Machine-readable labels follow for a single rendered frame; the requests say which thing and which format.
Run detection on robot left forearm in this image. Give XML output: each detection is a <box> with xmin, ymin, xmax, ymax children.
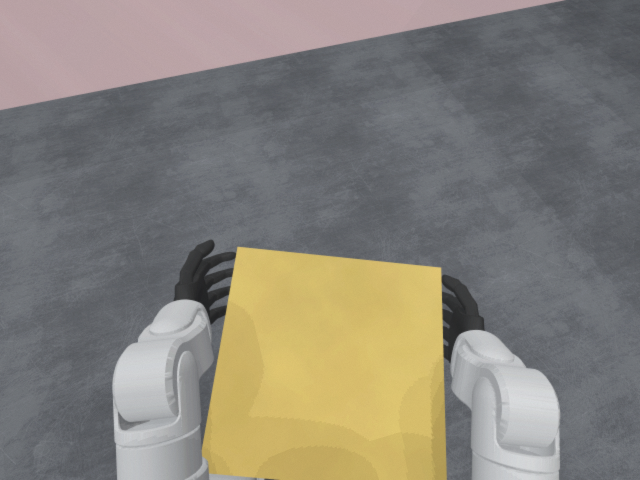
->
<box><xmin>112</xmin><ymin>300</ymin><xmax>214</xmax><ymax>480</ymax></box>

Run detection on left robot hand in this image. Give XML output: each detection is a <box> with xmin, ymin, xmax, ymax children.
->
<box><xmin>173</xmin><ymin>240</ymin><xmax>236</xmax><ymax>324</ymax></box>

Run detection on carton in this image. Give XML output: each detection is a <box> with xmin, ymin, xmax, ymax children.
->
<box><xmin>202</xmin><ymin>247</ymin><xmax>447</xmax><ymax>480</ymax></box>

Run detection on robot right forearm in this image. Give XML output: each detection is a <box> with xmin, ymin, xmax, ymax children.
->
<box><xmin>450</xmin><ymin>330</ymin><xmax>560</xmax><ymax>480</ymax></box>

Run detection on right robot hand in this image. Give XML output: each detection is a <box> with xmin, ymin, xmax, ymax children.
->
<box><xmin>441</xmin><ymin>275</ymin><xmax>485</xmax><ymax>364</ymax></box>

